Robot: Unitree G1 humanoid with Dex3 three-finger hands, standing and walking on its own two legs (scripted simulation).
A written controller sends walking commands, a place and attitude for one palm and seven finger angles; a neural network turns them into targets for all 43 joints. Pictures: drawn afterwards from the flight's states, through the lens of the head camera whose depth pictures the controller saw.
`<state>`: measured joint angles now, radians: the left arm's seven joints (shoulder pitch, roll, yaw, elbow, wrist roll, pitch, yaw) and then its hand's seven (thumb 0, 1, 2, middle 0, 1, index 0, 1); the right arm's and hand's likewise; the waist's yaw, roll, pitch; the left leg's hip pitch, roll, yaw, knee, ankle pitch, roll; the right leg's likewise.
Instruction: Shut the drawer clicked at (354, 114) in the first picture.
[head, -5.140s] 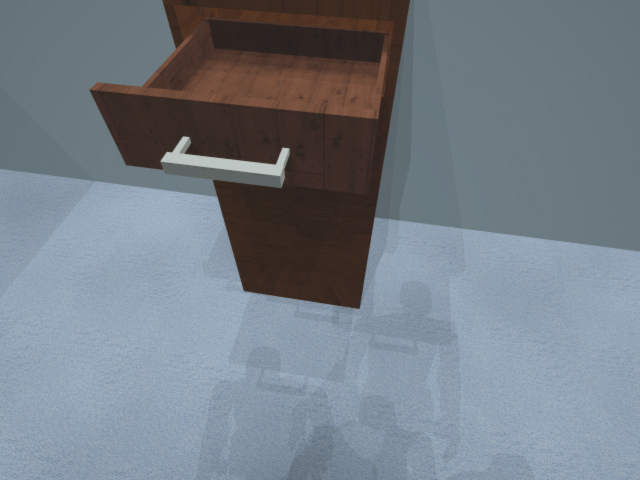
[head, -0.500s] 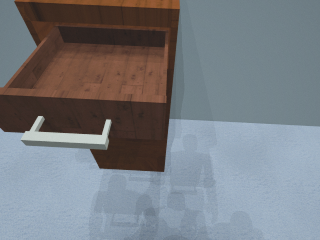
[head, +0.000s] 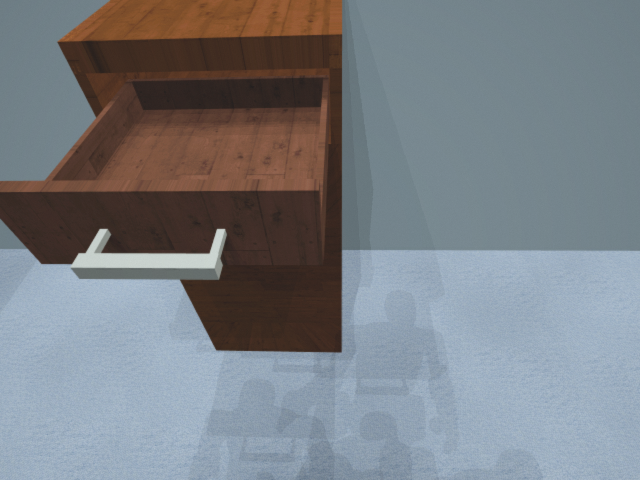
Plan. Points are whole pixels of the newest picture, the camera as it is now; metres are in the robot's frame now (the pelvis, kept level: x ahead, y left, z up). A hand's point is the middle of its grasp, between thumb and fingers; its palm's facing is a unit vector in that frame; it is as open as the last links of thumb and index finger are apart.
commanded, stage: come to a stop and stand still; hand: left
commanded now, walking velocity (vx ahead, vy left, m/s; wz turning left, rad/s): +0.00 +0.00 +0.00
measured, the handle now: (154, 251) +0.33 +0.21 +0.14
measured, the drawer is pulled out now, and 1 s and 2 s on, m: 0.29 0.29 0.29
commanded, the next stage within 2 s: look again from close up in 0.06 s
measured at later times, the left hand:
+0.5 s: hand out of the picture +0.05 +0.16 -0.17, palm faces -0.01 -0.98 -0.22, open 7.4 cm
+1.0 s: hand (195, 406) +0.20 +0.17 +0.01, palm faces +0.25 -0.97 -0.07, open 7.1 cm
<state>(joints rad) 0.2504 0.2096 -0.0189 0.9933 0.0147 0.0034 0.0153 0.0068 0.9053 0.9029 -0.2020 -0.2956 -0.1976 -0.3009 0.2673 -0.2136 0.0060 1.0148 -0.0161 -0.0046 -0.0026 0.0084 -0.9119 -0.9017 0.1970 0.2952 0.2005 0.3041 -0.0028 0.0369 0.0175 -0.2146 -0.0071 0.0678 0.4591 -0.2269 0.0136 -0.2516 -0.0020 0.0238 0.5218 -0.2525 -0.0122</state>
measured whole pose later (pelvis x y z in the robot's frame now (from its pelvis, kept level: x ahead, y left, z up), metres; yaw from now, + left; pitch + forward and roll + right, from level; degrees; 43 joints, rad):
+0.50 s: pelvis +0.03 -0.02 +0.00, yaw +0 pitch -1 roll +1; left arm 0.22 0.19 -0.02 1.10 0.01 -0.02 0.01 0.01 0.90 0.90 -0.20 -0.30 -0.20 -0.30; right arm 0.22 -0.19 0.02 1.12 -0.01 -0.02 -0.02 0.01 -0.91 -0.90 0.20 0.29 0.20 0.30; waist 0.00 0.00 0.04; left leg -0.16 0.03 0.05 0.41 -0.24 -0.02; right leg -0.19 0.03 0.00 0.46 -0.26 -0.05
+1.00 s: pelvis +0.02 -0.02 -0.01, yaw +3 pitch +3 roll +1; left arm 0.46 0.13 0.10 0.09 -0.19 -0.28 -0.04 0.01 0.91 0.90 -0.26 -0.36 -0.26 -0.37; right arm 0.25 -0.24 -0.05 0.78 0.02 -0.25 -0.05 0.02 -0.91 -0.90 0.20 0.30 0.20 0.30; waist -0.01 0.03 -0.06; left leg -0.33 0.01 0.01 0.60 -0.31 -0.02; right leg -0.35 0.01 -0.04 0.65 -0.35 -0.04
